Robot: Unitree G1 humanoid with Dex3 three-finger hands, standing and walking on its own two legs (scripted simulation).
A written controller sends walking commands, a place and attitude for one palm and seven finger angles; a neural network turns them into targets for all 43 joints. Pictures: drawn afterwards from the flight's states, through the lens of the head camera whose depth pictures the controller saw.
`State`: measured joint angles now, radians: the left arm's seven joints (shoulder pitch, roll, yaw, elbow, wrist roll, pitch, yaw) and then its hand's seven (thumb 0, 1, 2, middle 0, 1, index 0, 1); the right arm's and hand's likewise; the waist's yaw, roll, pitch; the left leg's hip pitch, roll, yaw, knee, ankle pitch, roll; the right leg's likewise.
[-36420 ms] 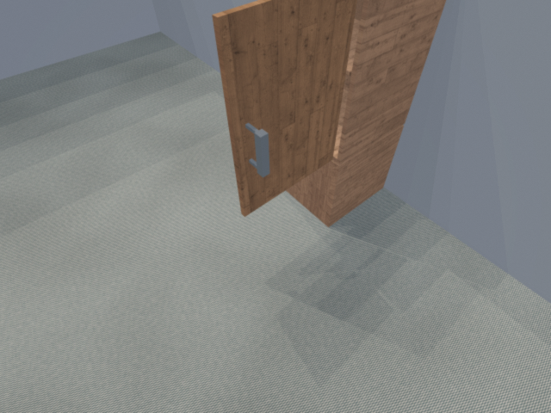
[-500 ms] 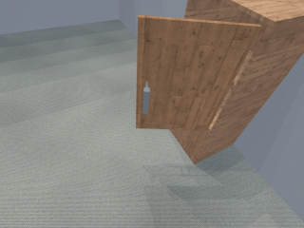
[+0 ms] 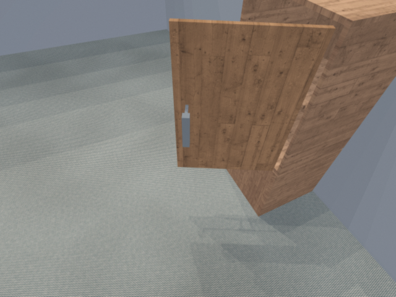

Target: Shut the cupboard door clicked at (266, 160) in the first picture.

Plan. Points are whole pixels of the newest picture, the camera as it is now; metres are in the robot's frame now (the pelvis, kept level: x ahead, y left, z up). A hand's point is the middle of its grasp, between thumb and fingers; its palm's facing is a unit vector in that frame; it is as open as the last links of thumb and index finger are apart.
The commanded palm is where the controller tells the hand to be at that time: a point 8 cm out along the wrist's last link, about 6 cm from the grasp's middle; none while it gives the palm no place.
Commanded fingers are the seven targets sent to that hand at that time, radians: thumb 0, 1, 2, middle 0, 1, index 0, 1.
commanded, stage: come to a stop and stand still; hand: left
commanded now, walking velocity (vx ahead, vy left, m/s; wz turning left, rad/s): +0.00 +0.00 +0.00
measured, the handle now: (186, 126) +0.64 +0.07 -0.08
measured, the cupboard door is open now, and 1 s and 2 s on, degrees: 63 63 63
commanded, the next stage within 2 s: look again from close up in 0.42 s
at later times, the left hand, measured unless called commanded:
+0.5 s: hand out of the picture +0.01 +0.16 -0.18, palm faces +0.01 -0.98 -0.18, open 7.3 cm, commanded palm none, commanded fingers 0.00 0.90 0.90 -0.20 -0.30 -0.20 -0.30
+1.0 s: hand out of the picture +0.03 +0.19 -0.17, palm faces +0.01 -0.98 -0.22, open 7.3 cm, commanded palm none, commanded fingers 0.00 0.90 0.90 -0.20 -0.30 -0.20 -0.30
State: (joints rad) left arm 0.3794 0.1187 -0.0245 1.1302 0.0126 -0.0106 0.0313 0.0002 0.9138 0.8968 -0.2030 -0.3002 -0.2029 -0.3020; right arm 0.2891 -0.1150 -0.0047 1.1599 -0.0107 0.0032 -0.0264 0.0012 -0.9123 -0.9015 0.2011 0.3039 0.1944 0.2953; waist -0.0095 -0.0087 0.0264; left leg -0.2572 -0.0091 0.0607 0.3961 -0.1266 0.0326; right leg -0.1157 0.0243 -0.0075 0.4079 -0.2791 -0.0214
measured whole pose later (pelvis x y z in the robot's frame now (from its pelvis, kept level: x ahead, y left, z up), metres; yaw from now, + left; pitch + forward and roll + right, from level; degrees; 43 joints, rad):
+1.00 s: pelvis +0.03 +0.01 +0.00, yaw +0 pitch -1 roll +0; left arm 0.28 0.19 0.00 1.11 0.02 -0.02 0.03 0.00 0.91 0.90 -0.20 -0.30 -0.20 -0.30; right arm 0.19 -0.19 0.01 1.16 -0.01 -0.02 -0.03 0.00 -0.91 -0.90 0.20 0.30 0.20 0.30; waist 0.00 -0.02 0.04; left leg -0.19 -0.03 0.06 0.36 -0.15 0.04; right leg -0.03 0.00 0.00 0.34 -0.29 -0.01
